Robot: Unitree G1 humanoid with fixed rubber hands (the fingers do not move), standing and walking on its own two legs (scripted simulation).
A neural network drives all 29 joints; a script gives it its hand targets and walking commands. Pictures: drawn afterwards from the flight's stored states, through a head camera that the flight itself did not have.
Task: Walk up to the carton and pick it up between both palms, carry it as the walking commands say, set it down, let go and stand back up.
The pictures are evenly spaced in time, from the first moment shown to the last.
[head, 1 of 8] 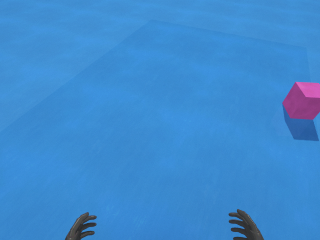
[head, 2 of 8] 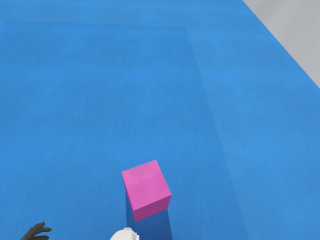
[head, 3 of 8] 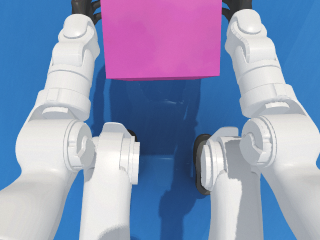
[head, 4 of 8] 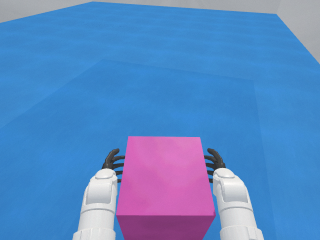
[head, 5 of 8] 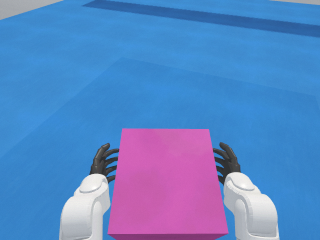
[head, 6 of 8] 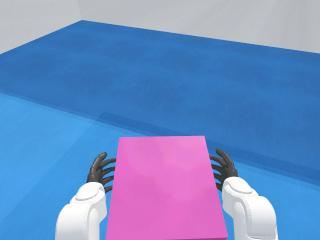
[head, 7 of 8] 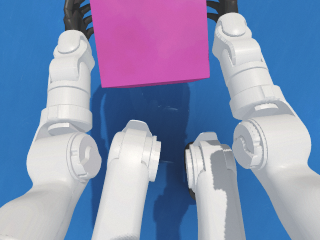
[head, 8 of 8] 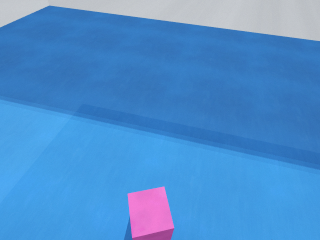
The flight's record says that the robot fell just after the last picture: no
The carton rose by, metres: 0.68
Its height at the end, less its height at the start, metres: +0.00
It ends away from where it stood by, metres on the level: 5.50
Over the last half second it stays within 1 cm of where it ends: yes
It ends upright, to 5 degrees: yes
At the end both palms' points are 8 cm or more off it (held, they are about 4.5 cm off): yes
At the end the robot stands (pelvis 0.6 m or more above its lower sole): yes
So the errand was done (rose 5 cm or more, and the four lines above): yes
